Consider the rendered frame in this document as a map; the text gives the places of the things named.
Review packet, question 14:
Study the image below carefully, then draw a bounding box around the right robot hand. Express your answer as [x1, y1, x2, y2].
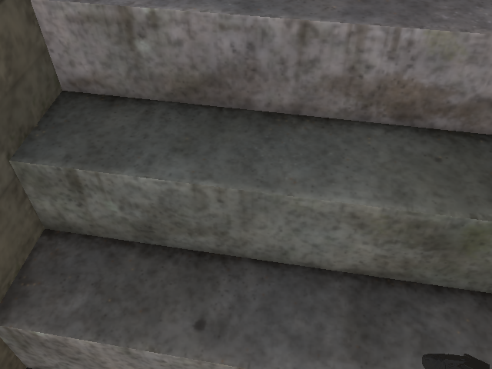
[422, 354, 490, 369]

